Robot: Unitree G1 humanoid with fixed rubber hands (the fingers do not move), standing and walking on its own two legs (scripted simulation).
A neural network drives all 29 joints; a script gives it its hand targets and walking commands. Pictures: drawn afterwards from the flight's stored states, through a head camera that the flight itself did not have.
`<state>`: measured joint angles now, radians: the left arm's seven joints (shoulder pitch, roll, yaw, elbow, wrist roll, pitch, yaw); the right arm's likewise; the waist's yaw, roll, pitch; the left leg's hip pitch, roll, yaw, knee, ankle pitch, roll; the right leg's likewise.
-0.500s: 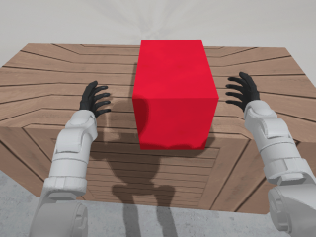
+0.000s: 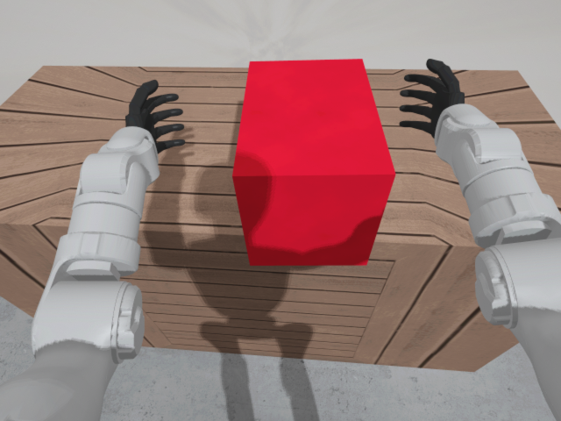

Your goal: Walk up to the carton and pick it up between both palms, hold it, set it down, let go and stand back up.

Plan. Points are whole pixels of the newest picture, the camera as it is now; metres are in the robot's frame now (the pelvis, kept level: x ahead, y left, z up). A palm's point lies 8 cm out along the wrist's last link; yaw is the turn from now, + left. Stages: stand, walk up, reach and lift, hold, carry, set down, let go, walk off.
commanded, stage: reach and lift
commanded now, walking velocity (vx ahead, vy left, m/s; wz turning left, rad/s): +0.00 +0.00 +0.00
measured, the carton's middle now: (306, 161) +0.52 -0.05 +0.07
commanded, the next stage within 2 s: none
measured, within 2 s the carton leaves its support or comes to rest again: neither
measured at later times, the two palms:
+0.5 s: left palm (149, 89) +0.50 +0.18 +0.23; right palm (443, 65) +0.49 -0.22 +0.24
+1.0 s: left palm (177, 138) +0.50 +0.16 +0.15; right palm (427, 125) +0.48 -0.22 +0.16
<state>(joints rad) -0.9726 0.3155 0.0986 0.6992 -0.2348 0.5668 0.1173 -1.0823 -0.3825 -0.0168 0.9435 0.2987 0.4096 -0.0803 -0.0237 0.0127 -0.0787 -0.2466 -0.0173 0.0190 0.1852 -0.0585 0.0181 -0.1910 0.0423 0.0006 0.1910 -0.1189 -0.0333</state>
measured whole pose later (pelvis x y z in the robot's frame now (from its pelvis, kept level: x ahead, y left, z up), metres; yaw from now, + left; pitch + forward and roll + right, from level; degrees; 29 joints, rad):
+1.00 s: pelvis +0.00 -0.01 +0.00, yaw -1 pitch +17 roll +0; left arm -1.14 0.31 0.17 1.06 -0.18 0.29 0.06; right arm -1.19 -0.31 0.01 1.07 0.25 0.29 -0.10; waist -0.04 0.03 -0.13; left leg -0.38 0.00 0.03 0.06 0.03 0.01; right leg -0.34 0.06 0.02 0.09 -0.04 -0.04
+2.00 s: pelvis +0.00 +0.00 +0.00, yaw -1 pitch +21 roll +0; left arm -1.10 0.14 0.22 1.13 0.00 0.10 0.12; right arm -1.12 -0.16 -0.21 1.11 -0.01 0.15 -0.09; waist -0.04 0.03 -0.22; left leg -0.47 0.00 0.03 0.08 0.03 0.01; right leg -0.42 0.06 0.01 0.07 -0.02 -0.04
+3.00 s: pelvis +0.03 +0.00 +0.00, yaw +2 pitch +16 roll +0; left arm -0.90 -0.04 0.47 0.80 0.31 0.21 0.05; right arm -0.95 0.03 -0.54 0.83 -0.40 0.20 0.02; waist -0.05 0.04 -0.21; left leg -0.27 -0.02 -0.02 -0.09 0.08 0.02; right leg -0.20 0.04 -0.02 -0.09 0.01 -0.04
